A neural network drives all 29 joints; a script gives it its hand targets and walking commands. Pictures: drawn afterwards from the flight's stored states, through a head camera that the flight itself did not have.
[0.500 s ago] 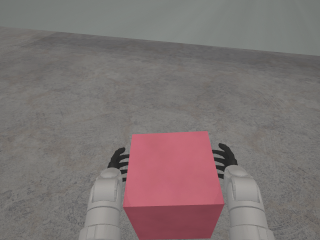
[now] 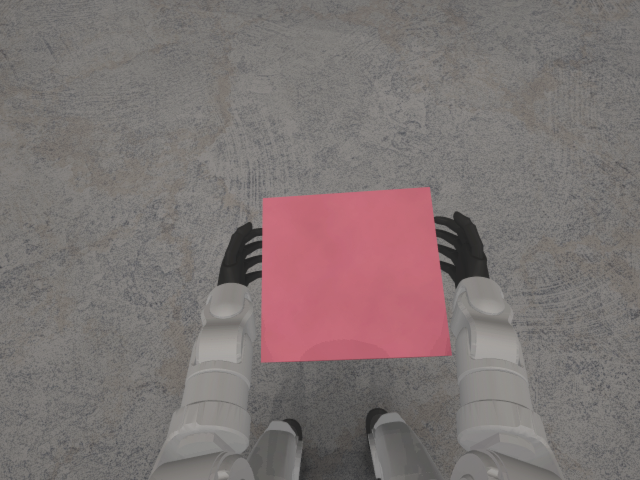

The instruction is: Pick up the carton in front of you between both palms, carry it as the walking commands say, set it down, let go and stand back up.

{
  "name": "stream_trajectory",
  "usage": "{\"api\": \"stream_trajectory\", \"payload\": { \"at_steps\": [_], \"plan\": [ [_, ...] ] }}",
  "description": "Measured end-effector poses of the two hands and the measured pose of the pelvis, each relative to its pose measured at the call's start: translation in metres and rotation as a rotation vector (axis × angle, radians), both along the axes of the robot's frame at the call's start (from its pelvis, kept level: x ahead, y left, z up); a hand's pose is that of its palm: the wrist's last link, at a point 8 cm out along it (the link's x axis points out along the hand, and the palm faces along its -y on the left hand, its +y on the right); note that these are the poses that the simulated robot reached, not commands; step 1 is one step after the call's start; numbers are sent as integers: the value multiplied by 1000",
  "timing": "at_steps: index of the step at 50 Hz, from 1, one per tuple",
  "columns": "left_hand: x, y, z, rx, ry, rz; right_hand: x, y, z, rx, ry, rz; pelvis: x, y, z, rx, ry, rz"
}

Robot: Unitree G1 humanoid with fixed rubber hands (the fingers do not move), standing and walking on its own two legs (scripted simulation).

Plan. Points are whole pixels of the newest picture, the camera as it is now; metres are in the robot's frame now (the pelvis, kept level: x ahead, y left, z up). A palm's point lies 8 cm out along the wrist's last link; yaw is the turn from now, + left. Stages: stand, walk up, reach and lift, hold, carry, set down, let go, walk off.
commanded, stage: set down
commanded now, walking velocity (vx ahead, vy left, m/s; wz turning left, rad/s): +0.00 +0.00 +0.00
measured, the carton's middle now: (350, 289) +0.37 -0.03 -0.14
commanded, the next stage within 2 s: none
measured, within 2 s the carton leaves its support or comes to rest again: rests again in 2.00 s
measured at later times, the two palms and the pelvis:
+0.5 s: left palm (264, 278) +0.41 +0.11 -0.22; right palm (441, 294) +0.37 -0.19 -0.21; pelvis -0.05 -0.01 -0.14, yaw +0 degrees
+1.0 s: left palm (282, 282) +0.45 +0.10 -0.39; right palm (423, 303) +0.39 -0.19 -0.37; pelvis -0.06 +0.02 -0.26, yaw -1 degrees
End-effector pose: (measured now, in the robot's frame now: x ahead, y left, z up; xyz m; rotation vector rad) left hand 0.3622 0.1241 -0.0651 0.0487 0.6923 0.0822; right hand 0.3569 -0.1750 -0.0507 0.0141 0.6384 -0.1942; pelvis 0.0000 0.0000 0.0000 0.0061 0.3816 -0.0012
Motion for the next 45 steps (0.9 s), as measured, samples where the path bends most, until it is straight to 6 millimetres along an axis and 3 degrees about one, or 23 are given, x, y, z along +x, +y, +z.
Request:
{"api": "stream_trajectory", "payload": {
  "at_steps": [9, 20, 28, 37, 45],
  "plan": [
    [17, -8, -69, -20, -4, -25, -2, -7, -76, 26, -5, -70, -27, -11, -51, 17, 210, 7],
    [50, -14, -116, -18, -14, -67, 19, -12, -123, 39, -15, -118, -47, -13, -118, 18, 315, -3],
    [52, -12, -170, -23, 28, -94, 14, -9, -174, 27, 25, -142, -53, -6, -155, 5, 383, 3],
    [81, -10, -228, -26, -3, -116, 41, -7, -227, 9, -6, -146, -65, 9, -205, -25, 418, 13],
    [83, -16, -296, -26, 68, -164, 31, -10, -291, -9, 70, -181, -63, 17, -237, -43, 472, 17]
  ]
}}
